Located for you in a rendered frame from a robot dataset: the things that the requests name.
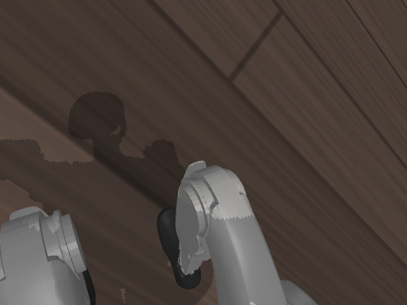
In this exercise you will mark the right robot foot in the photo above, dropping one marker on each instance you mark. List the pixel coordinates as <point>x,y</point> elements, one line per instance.
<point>166,226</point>

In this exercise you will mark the left robot foot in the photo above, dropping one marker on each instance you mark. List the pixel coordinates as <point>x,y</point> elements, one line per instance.
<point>90,287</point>

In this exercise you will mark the right robot hand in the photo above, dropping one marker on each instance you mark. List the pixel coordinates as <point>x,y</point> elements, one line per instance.
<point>295,295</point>

